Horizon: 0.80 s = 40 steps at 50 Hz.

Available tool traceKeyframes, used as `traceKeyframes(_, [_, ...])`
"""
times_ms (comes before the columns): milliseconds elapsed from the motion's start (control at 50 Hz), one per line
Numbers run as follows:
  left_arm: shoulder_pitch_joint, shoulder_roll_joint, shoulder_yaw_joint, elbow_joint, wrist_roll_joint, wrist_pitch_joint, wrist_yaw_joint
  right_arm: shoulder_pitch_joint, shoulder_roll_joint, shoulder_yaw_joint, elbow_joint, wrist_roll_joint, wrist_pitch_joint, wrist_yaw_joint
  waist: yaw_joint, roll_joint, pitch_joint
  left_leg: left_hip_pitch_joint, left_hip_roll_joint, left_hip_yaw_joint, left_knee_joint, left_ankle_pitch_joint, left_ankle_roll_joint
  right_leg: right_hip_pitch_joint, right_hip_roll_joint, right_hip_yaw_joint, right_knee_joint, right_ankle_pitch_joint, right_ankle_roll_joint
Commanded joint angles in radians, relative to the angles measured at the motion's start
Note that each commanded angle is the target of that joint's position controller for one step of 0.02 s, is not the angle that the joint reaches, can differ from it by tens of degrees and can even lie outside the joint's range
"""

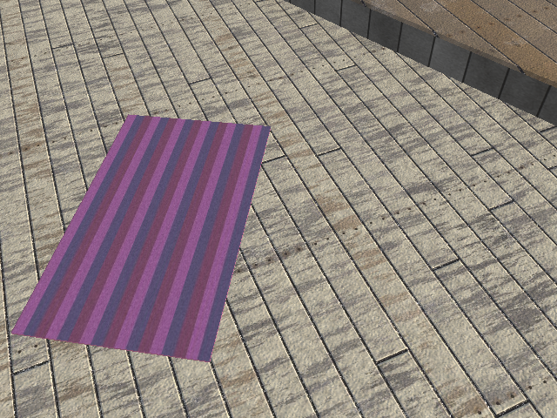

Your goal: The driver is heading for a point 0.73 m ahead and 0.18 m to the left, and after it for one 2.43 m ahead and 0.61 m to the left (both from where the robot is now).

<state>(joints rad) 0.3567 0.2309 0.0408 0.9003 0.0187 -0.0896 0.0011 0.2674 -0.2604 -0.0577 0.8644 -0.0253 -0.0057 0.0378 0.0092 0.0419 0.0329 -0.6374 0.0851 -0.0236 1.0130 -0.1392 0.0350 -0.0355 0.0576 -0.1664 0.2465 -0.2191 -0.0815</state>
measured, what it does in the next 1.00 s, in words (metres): walks ahead, turning left: left foot, then right foot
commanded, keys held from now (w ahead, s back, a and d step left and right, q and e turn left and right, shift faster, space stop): w+q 0.62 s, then w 0.30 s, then no key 0.08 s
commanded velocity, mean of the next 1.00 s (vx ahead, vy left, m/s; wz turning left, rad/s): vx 0.49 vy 0.00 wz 0.43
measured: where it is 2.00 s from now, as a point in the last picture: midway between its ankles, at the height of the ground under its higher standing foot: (238, 371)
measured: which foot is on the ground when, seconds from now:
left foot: up 0.00-0.24, down 0.26-0.80, up 0.82-1.00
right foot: down 0.00-0.26, up 0.28-0.76, down 0.78-1.00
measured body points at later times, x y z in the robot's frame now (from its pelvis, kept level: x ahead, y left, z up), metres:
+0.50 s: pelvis +0.26 +0.07 +0.00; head +0.29 +0.08 +0.44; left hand +0.33 +0.35 -0.12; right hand +0.37 -0.20 -0.13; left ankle +0.24 +0.10 -0.75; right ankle +0.37 -0.09 -0.67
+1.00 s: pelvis +0.53 +0.10 +0.00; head +0.56 +0.09 +0.45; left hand +0.46 +0.36 -0.12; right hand +0.74 -0.10 -0.13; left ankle +0.47 +0.22 -0.67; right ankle +0.58 +0.02 -0.75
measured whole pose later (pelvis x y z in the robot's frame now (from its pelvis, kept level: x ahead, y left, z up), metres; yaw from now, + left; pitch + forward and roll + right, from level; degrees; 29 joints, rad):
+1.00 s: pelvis +0.53 +0.10 +0.00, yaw +27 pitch +0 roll +0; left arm 0.32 0.24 0.04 0.86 0.02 -0.08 -0.01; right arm 0.26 -0.28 -0.05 0.82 -0.04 -0.04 0.02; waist 0.01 0.05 0.04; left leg -0.50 -0.01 -0.07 1.05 -0.30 0.04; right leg -0.18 0.05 -0.05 0.35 -0.18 -0.05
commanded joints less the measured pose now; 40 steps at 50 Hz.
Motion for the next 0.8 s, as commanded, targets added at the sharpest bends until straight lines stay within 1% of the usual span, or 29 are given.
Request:
traceKeyframes(20, [-0.015, 0.092, 0.016, -0.040, -0.002, -0.020, 0.006, -0.070, -0.019, 0.000, -0.070, -0.001, -0.009, 0.010, -0.004, -0.101, 0.060, -0.046, 0.008, 0.019, -0.115, 0.115, -0.005, -0.040, -0.266, 0.071, -0.126, 0.350, -0.067])
traceKeyframes(60, [0.012, 0.101, 0.016, -0.024, -0.003, -0.020, 0.012, -0.144, -0.006, 0.010, -0.097, -0.005, -0.011, 0.018, 0.015, -0.103, 0.073, -0.026, -0.002, 0.063, -0.223, 0.157, 0.003, -0.017, -0.273, 0.033, -0.123, 0.388, -0.062])
traceKeyframes(120, [0.068, 0.118, 0.018, 0.008, 0.000, -0.012, 0.022, -0.226, -0.006, 0.016, -0.135, -0.009, -0.013, 0.027, 0.038, -0.096, 0.086, -0.017, -0.022, 0.119, -0.330, 0.129, 0.038, 0.076, -0.300, -0.004, -0.086, 0.497, -0.051])
traceKeyframes(140, [0.075, 0.125, 0.019, 0.016, 0.002, -0.007, 0.025, -0.233, -0.010, 0.016, -0.142, -0.010, -0.014, 0.027, 0.035, -0.096, 0.083, -0.003, -0.036, 0.135, -0.354, 0.097, 0.054, 0.109, -0.308, -0.018, -0.056, 0.572, -0.045])
traceKeyframes(160, [0.071, 0.135, 0.020, 0.019, 0.004, -0.003, 0.029, -0.224, -0.015, 0.013, -0.145, -0.011, -0.013, 0.026, 0.023, -0.102, 0.069, 0.033, -0.060, 0.154, -0.373, 0.056, 0.073, 0.134, -0.311, -0.037, -0.008, 0.707, -0.037])
traceKeyframes(200, [0.058, 0.167, 0.026, 0.021, 0.007, 0.008, 0.036, -0.160, -0.035, 0.003, -0.133, -0.014, -0.010, 0.017, -0.015, -0.134, 0.012, 0.141, -0.127, 0.194, -0.380, -0.055, 0.117, 0.172, -0.318, -0.066, 0.148, 1.003, -0.027])
traceKeyframes(220, [0.049, 0.183, 0.031, 0.019, 0.010, 0.018, 0.038, -0.080, -0.053, -0.007, -0.112, -0.014, -0.013, 0.012, -0.051, -0.138, -0.039, 0.231, -0.163, 0.199, -0.397, -0.107, 0.143, 0.169, -0.318, -0.073, 0.289, 1.067, -0.028])
traceKeyframes(240, [0.040, 0.196, 0.034, 0.013, 0.008, 0.027, 0.036, 0.045, -0.080, -0.023, -0.076, -0.020, -0.022, 0.005, -0.109, -0.122, -0.110, 0.400, -0.188, 0.177, -0.465, -0.102, 0.175, 0.101, -0.311, -0.081, 0.488, 0.978, -0.019])
traceKeyframes(260, [0.025, 0.183, 0.030, -0.014, 0.004, 0.026, 0.032, 0.196, -0.159, -0.054, -0.037, -0.032, -0.025, -0.010, -0.180, -0.039, -0.200, 0.643, -0.074, -0.004, -0.537, -0.164, 0.233, -0.097, -0.277, -0.089, 0.783, 0.682, 0.011])
traceKeyframes(280, [0.054, 0.073, 0.009, -0.096, -0.016, 0.013, 0.008, 0.155, -0.284, -0.087, -0.060, -0.017, -0.016, -0.020, -0.102, 0.254, -0.292, 0.960, 0.246, -0.604, -0.631, -0.131, 0.421, -0.576, -0.032, -0.045, 1.206, -0.261, 0.082])
traceKeyframes(300, [-0.063, 0.151, 0.021, -0.118, 0.000, 0.001, 0.003, 0.174, -0.266, -0.085, -0.066, 0.012, -0.005, -0.023, -0.150, 0.042, -0.307, 0.966, 0.258, -0.699, -0.719, -0.082, 0.433, -0.711, -0.032, 0.190, 1.277, -0.267, 0.075])
traceKeyframes(320, [-0.116, 0.131, 0.013, -0.141, -0.009, -0.014, -0.001, 0.116, -0.228, -0.075, -0.056, 0.017, -0.004, -0.033, -0.118, -0.005, -0.171, 0.852, 0.243, -0.541, -0.727, -0.030, 0.390, -0.751, -0.102, 0.220, 1.216, -0.173, 0.064])
traceKeyframes(340, [-0.100, 0.129, 0.012, -0.133, -0.012, -0.022, 0.001, 0.078, -0.168, -0.059, -0.049, 0.018, -0.008, -0.035, -0.067, -0.078, -0.072, 0.694, 0.200, -0.445, -0.748, 0.081, 0.335, -0.692, -0.139, 0.209, 1.095, -0.119, 0.063])
traceKeyframes(360, [-0.105, 0.123, 0.014, -0.129, 0.003, -0.010, 0.002, 0.030, -0.136, -0.048, -0.053, 0.022, -0.014, -0.037, -0.025, -0.115, -0.025, 0.589, 0.131, -0.352, -0.767, 0.141, 0.280, -0.627, -0.163, 0.211, 1.018, -0.105, 0.068])
traceKeyframes(380, [-0.065, 0.115, 0.010, -0.123, 0.022, 0.012, 0.003, 0.011, -0.120, -0.041, -0.058, 0.025, -0.025, -0.037, 0.006, -0.072, -0.015, 0.511, 0.104, -0.300, -0.767, 0.282, 0.275, -0.554, -0.168, 0.207, 0.980, -0.104, 0.082])
traceKeyframes(400, [-0.045, 0.105, 0.008, -0.123, 0.030, 0.032, 0.000, 0.008, -0.120, -0.039, -0.058, 0.026, -0.035, -0.035, 0.022, -0.046, -0.036, 0.490, 0.089, -0.278, -0.775, 0.300, 0.281, -0.524, -0.168, 0.206, 0.947, -0.115, 0.097])
traceKeyframes(420, [-0.052, 0.101, 0.008, -0.127, 0.035, 0.046, -0.004, 0.016, -0.125, -0.039, -0.055, 0.029, -0.045, -0.032, 0.025, -0.050, -0.035, 0.464, 0.065, -0.255, -0.784, 0.312, 0.280, -0.518, -0.168, 0.196, 0.911, -0.109, 0.109])
traceKeyframes(460, [-0.103, 0.093, 0.007, -0.150, 0.031, 0.057, -0.011, 0.037, -0.153, -0.045, -0.052, 0.024, -0.053, -0.031, 0.019, -0.040, -0.022, 0.439, 0.031, -0.230, -0.803, 0.287, 0.265, -0.541, -0.166, 0.174, 0.816, -0.047, 0.129])
traceKeyframes(520, [-0.237, 0.092, 0.004, -0.197, 0.027, 0.060, -0.014, 0.097, -0.162, -0.049, -0.045, 0.025, -0.051, -0.029, -0.029, -0.010, 0.005, 0.466, 0.011, -0.246, -0.817, 0.214, 0.232, -0.605, -0.162, 0.168, 0.656, 0.078, 0.147])
traceKeyframes(560, [-0.306, 0.092, 0.001, -0.219, 0.022, 0.059, -0.017, 0.133, -0.162, -0.051, -0.042, 0.025, -0.049, -0.029, -0.061, 0.009, 0.005, 0.511, 0.007, -0.260, -0.804, 0.201, 0.213, -0.623, -0.148, 0.173, 0.564, 0.147, 0.147])
traceKeyframes(620, [-0.393, 0.096, -0.003, -0.252, 0.016, 0.051, -0.021, 0.182, -0.167, -0.053, -0.038, 0.018, -0.046, -0.035, -0.098, 0.018, 0.003, 0.583, 0.016, -0.290, -0.763, 0.252, 0.204, -0.633, -0.120, 0.177, 0.463, 0.183, 0.140])
traceKeyframes(660, [-0.420, 0.098, -0.007, -0.265, 0.013, 0.042, -0.024, 0.198, -0.166, -0.050, -0.035, 0.012, -0.047, -0.040, -0.107, 0.026, 0.002, 0.625, 0.031, -0.292, -0.734, 0.314, 0.195, -0.611, -0.103, 0.169, 0.401, 0.183, 0.124])
traceKeyframes(680, [-0.422, 0.102, -0.007, -0.269, 0.012, 0.037, -0.025, 0.199, -0.165, -0.049, -0.035, 0.010, -0.048, -0.044, -0.105, 0.033, 0.002, 0.634, 0.042, -0.300, -0.721, 0.338, 0.185, -0.579, -0.097, 0.170, 0.369, 0.175, 0.110])
traceKeyframes(700, [-0.401, 0.109, -0.005, -0.267, 0.012, 0.033, -0.026, 0.189, -0.167, -0.047, -0.036, 0.009, -0.051, -0.047, -0.090, 0.038, 0.002, 0.631, 0.053, -0.307, -0.708, 0.357, 0.169, -0.525, -0.091, 0.173, 0.335, 0.160, 0.094])
traceKeyframes(720, [-0.354, 0.119, -0.001, -0.255, 0.012, 0.028, -0.024, 0.169, -0.173, -0.047, -0.039, 0.008, -0.054, -0.050, -0.064, 0.046, -0.002, 0.613, 0.062, -0.310, -0.690, 0.389, 0.151, -0.441, -0.080, 0.171, 0.302, 0.133, 0.075])
traceKeyframes(740, [-0.280, 0.137, 0.008, -0.232, 0.012, 0.023, -0.019, 0.150, -0.183, -0.048, -0.040, 0.007, -0.058, -0.050, -0.028, 0.047, -0.023, 0.600, 0.058, -0.304, -0.632, 0.488, 0.135, -0.334, -0.056, 0.160, 0.279, 0.088, 0.055])
traceKeyframes(760, [-0.157, 0.155, 0.020, -0.191, 0.014, 0.014, -0.009, 0.138, -0.183, -0.046, -0.036, 0.009, -0.062, -0.046, 0.032, 0.010, -0.078, 0.588, 0.014, -0.263, -0.486, 0.564, 0.115, -0.183, -0.034, 0.143, 0.215, 0.087, 0.033])
traceKeyframes(780, [-0.021, 0.201, 0.034, -0.165, 0.027, 0.002, 0.004, 0.140, -0.153, -0.035, -0.042, 0.013, -0.068, -0.040, 0.092, -0.049, -0.175, 0.492, -0.046, -0.210, -0.269, 0.452, 0.092, 0.022, -0.136, 0.244, 0.192, 0.031, -0.009])
traceKeyframes(800, [0.085, 0.308, 0.060, -0.162, 0.048, 0.004, 0.012, 0.248, -0.064, -0.015, -0.068, 0.048, -0.070, -0.036, 0.076, -0.250, -0.325, 0.221, -0.182, -0.107, 0.070, 0.005, 0.042, 0.303, -0.410, 0.673, 0.143, -0.136, -0.123])
Keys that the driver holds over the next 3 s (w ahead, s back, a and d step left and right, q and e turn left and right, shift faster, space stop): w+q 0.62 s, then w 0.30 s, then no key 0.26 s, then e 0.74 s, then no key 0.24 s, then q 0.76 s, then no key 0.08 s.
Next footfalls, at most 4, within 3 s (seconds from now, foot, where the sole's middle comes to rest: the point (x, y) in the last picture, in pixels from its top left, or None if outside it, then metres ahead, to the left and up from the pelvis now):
0.26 left None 0.28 0.11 -0.78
0.78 right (288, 370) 0.61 0.04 -0.78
1.24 left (192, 343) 0.69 0.29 -0.78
1.66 right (278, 350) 0.67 0.07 -0.78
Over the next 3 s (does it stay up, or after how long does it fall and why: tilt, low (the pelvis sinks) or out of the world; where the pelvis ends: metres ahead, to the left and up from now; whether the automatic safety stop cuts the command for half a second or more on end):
stays up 0.56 0.18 0.00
